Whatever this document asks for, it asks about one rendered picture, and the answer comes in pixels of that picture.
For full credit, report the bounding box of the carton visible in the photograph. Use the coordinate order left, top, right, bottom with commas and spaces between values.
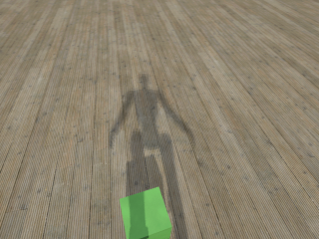
120, 187, 172, 239

